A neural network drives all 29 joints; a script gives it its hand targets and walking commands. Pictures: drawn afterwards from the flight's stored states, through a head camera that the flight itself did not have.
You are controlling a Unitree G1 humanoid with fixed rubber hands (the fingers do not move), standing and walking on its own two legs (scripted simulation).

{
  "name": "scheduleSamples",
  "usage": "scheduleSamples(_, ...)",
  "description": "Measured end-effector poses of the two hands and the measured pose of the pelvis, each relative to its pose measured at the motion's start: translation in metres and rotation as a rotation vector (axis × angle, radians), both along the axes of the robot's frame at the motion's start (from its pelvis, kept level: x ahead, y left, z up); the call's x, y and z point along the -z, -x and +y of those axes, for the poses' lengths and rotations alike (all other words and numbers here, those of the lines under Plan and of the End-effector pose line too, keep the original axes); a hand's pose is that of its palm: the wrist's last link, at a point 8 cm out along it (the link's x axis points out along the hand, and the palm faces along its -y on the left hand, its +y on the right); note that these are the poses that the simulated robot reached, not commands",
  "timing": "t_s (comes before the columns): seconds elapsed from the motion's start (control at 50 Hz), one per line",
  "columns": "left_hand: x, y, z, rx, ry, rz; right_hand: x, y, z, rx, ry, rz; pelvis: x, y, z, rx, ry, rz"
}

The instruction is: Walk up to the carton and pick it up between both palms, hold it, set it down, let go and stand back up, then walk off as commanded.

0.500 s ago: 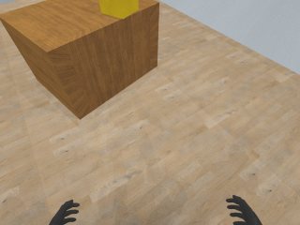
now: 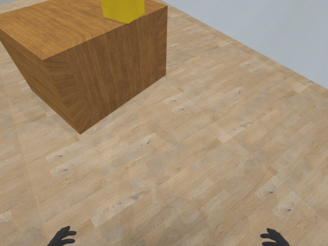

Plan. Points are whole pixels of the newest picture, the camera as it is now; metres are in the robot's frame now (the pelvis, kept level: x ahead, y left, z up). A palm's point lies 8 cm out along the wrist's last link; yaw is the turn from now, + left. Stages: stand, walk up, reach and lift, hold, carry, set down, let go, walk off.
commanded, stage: stand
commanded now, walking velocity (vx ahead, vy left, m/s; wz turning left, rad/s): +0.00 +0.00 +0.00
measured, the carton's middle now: out of the picture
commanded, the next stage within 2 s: none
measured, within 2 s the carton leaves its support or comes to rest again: neither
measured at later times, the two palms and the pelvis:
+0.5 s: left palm out of the picture +0.11 +0.30 -0.09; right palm out of the picture +0.09 -0.29 -0.08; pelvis +0.00 +0.01 +0.02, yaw +0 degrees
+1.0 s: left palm out of the picture +0.07 +0.31 -0.09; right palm out of the picture +0.08 -0.28 -0.08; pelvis -0.01 +0.01 +0.03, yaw +1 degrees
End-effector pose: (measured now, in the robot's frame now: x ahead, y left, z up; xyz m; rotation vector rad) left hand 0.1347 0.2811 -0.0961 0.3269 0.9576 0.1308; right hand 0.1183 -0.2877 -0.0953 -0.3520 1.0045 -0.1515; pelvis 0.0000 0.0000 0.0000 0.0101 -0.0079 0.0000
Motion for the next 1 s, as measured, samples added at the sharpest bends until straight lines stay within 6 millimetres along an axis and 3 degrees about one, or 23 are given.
scheduleSamples(0.12,-0.003,0.005,0.004,-0.006,-0.01,0.031,-0.004,0.0,0.001,0.004,-0.005,0.008,-0.006,0.0,0.0,-0.003,0.005,-0.002)
scheduleSamples(0.46,-0.005,0.024,0.016,-0.048,-0.008,0.117,-0.009,0.027,-0.003,0.048,0.015,0.12,-0.02,0.0,0.007,-0.004,0.012,-0.024)
scheduleSamples(0.66,-0.011,0.031,0.023,-0.061,-0.009,0.138,-0.012,0.031,0.005,0.05,0.004,0.133,-0.027,0.003,0.011,-0.005,0.014,-0.034)
scheduleSamples(1.0,-0.009,0.064,0.028,-0.105,-0.008,0.211,-0.016,0.035,0.003,0.045,0.008,0.157,-0.032,0.009,0.011,-0.011,0.013,-0.035)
